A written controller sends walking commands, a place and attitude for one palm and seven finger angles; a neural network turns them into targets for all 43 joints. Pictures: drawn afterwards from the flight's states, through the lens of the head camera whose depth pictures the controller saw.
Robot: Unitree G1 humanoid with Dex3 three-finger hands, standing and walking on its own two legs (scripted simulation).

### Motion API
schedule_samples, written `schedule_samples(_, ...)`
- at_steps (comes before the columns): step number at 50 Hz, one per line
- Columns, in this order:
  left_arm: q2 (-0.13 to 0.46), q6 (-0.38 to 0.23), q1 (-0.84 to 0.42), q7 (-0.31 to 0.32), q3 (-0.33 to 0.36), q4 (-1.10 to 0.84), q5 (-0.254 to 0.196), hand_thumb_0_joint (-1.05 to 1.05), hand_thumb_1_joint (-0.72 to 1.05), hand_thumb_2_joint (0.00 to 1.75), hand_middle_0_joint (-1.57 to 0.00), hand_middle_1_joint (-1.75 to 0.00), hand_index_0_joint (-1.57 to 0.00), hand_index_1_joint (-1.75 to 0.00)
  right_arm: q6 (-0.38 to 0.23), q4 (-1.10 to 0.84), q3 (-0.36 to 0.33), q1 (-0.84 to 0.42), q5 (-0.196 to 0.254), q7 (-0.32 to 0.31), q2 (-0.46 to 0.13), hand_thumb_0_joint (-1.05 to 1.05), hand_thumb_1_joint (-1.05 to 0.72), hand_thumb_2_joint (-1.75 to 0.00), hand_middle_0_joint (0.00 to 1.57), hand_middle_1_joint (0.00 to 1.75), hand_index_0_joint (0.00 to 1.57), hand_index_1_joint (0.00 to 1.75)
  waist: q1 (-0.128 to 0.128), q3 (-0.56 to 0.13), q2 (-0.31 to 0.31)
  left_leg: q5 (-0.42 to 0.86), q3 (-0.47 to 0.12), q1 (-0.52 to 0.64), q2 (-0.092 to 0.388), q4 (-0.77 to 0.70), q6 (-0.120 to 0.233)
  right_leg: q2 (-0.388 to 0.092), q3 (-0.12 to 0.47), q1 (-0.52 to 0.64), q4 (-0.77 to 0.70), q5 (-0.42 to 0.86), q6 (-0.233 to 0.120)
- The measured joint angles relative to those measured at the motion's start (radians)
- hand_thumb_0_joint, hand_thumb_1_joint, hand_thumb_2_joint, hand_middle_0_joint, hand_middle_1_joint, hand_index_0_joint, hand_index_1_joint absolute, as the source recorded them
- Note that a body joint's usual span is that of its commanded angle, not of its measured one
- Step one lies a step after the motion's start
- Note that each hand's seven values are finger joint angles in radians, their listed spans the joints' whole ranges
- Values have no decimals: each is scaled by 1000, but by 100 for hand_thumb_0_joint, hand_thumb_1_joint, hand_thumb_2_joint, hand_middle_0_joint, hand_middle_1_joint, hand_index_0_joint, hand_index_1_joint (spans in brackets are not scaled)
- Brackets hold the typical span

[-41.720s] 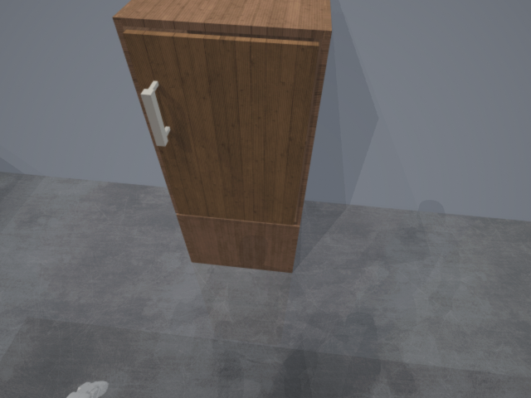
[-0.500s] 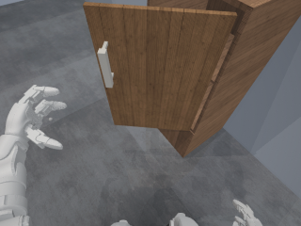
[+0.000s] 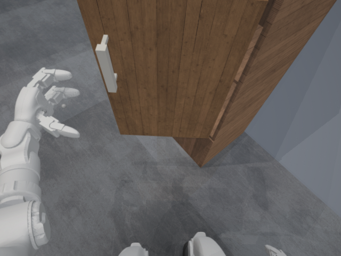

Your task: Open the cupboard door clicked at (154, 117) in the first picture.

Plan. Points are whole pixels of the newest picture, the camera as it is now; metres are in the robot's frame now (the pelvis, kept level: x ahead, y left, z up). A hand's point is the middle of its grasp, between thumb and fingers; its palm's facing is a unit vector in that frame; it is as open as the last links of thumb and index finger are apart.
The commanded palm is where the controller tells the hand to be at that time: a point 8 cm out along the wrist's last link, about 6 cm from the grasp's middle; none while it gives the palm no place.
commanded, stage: move the hooked fingers beside the handle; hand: left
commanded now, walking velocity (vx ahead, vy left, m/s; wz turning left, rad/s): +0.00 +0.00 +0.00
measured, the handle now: (109, 65) +0.57 +0.16 +0.07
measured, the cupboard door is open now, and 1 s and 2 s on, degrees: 49 49 49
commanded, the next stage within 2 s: slide the fingers in behind the handle in 1.42 s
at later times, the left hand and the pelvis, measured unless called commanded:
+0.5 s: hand (79, 82) +0.50 +0.22 +0.08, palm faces -0.06 -1.00 -0.01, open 14.0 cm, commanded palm +0.49 +0.27 +0.07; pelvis +0.00 +0.00 -0.01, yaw -1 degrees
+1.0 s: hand (80, 78) +0.52 +0.22 +0.07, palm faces -0.05 -1.00 -0.02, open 14.0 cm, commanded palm +0.50 +0.26 +0.07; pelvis +0.02 +0.01 -0.01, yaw -2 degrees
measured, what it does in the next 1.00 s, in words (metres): stands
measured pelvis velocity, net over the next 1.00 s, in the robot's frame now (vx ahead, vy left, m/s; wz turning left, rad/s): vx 0.02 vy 0.01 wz -0.03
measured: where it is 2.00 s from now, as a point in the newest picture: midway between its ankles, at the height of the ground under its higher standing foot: outside the picture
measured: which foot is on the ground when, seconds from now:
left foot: down 0.00-1.00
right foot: down 0.00-1.00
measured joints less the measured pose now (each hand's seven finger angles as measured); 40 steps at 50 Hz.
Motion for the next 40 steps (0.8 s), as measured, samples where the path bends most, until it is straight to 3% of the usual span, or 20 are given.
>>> schedule_samples(13,36,-30,-140,32,8,131,43,-1,-49,30,-30,-120,-30,-120,55,19,3,27,-11,11,2,1,-91,-90,20,30,20,30,-33,1,0,-9,0,-52,4,26,3,4,0,-48,15,-2,3)
schedule_samples(32,139,-18,-365,82,37,288,122,-1,-49,30,-30,-120,-30,-120,96,17,15,69,-39,21,-7,1,-91,-90,20,30,20,30,-113,10,12,-23,-6,-166,14,76,7,13,-5,-151,38,0,5)
schedule_samples(40,141,-11,-312,83,73,241,129,-1,-49,30,-30,-120,-30,-120,132,-11,12,101,-41,37,-1,1,-91,-90,20,30,20,30,-118,3,18,-31,12,-156,26,62,10,27,12,-149,22,2,8)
